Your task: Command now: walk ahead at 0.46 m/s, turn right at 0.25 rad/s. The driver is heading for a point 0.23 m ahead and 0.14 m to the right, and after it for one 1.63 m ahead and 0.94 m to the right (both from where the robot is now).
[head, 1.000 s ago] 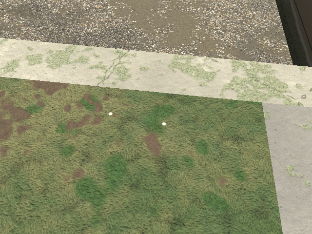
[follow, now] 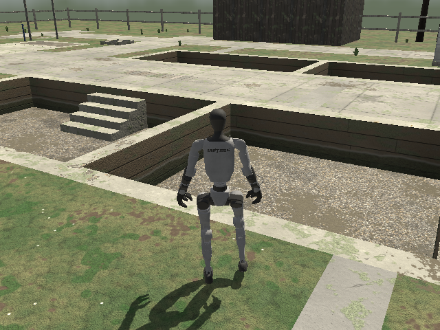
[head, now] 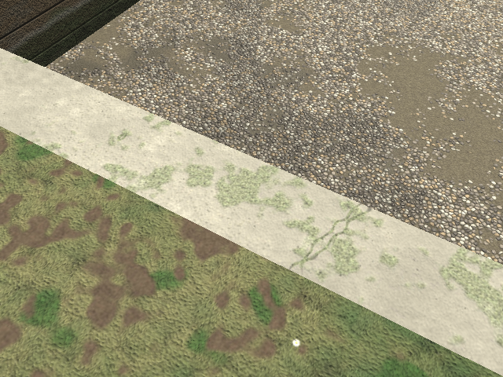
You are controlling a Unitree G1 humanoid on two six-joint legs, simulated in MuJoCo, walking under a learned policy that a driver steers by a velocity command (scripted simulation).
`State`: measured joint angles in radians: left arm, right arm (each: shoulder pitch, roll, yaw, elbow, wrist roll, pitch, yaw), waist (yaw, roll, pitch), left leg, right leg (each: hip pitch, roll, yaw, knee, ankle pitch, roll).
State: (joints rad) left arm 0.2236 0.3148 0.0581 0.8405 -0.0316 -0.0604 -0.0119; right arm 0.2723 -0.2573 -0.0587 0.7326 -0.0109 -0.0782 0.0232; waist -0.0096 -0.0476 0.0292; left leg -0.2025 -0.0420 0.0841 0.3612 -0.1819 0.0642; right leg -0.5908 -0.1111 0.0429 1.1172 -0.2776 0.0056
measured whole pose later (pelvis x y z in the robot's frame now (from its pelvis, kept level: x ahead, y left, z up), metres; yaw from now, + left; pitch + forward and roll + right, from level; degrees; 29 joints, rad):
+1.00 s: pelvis +0.25 -0.01 +0.00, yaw -35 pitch +2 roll -1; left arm 0.22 0.33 0.10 0.63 -0.02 0.05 0.00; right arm 0.24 -0.26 -0.06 0.71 0.00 -0.02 -0.04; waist -0.04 -0.02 -0.01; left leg -0.21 0.06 0.05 0.40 -0.23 0.00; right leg -0.54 -0.01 0.03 1.00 -0.33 0.07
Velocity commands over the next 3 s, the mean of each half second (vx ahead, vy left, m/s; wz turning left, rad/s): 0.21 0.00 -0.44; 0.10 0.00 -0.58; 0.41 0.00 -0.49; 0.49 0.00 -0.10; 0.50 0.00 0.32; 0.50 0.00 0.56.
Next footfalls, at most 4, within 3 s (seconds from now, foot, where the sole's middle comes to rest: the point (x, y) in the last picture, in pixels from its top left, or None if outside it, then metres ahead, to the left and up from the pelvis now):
0.28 right None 0.30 -0.14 -0.78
0.74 left None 0.35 0.08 -0.78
1.18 right None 0.23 -0.18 -0.78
1.64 left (364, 324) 0.63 -0.32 -0.78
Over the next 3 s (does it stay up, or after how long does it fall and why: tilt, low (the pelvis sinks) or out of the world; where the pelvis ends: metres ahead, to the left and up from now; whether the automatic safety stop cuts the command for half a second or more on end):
stays up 0.64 -0.52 -0.02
